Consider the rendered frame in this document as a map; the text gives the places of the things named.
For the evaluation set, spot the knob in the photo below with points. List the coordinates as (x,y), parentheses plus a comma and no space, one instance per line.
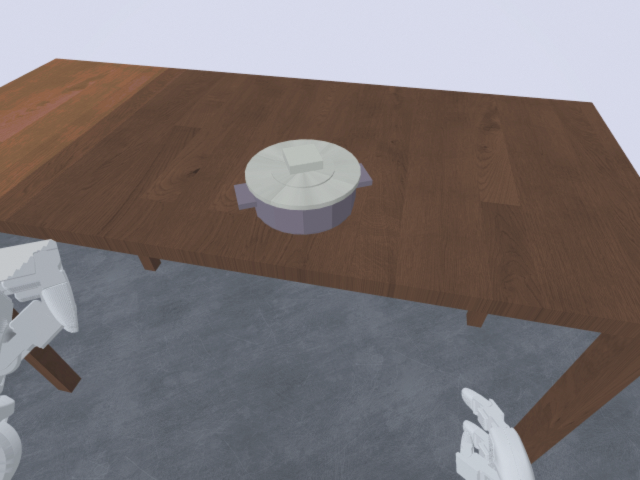
(300,159)

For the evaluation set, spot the table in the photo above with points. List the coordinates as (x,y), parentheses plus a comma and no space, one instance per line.
(513,206)

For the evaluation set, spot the robot left forearm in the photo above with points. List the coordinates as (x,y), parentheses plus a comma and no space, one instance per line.
(10,443)

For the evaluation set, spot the lid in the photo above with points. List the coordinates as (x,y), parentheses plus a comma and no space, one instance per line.
(269,180)

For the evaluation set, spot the right robot hand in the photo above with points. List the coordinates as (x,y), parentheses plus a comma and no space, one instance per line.
(502,455)

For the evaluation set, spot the pot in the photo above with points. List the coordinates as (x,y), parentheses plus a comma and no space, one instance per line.
(302,222)

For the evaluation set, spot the left robot hand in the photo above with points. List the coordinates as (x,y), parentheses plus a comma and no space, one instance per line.
(30,271)

